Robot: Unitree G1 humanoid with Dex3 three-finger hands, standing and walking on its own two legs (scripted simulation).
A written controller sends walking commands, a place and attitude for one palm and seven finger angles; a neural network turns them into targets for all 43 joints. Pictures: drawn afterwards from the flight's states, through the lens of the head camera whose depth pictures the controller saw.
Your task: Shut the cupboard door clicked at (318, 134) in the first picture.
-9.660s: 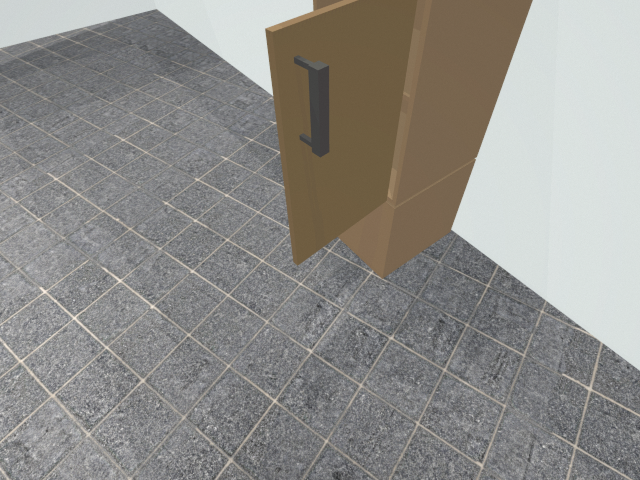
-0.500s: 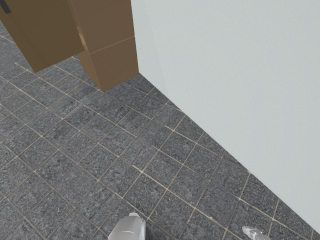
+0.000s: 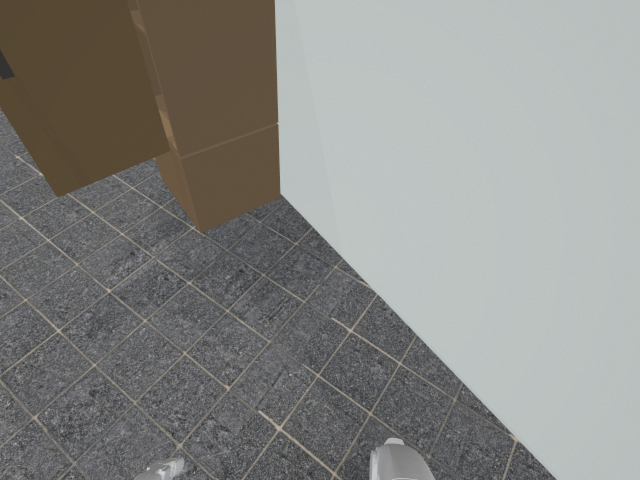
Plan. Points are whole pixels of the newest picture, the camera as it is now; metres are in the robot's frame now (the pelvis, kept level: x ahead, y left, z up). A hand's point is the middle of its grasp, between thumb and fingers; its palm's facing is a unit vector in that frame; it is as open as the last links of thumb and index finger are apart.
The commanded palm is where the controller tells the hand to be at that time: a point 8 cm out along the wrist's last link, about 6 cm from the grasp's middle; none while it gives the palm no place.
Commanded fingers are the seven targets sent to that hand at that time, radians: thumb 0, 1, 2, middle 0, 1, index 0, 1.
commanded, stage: walk to a spot facing it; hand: left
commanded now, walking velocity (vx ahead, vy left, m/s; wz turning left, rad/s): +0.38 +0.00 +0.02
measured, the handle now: out of the picture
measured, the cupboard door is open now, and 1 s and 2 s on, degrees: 96 96 96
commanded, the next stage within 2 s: turn to face it in 0.72 s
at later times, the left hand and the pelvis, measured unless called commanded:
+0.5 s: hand (226, 416) +0.24 +0.15 -0.17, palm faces +0.16 -0.96 -0.21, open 7.0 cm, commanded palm none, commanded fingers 0.00 0.90 0.90 -0.20 -0.30 -0.20 -0.30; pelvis +0.23 -0.05 +0.00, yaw +7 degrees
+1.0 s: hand (192, 302) +0.45 +0.25 -0.18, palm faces +0.30 -0.94 -0.15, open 7.3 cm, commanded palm none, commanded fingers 0.00 0.90 0.90 -0.20 -0.30 -0.20 -0.30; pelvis +0.44 +0.06 +0.00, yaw +14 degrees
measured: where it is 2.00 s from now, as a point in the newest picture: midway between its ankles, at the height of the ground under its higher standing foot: (301, 372)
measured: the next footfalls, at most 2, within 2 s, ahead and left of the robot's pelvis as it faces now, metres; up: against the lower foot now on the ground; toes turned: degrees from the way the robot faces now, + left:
right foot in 0.22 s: +0.22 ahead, -0.14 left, +0.00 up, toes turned -6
left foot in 0.70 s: +0.46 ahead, +0.11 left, +0.00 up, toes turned +17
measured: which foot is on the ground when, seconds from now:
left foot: down 0.00-0.22, up 0.24-0.68, down 0.70-1.00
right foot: up 0.00-0.20, down 0.22-0.70, up 0.72-1.00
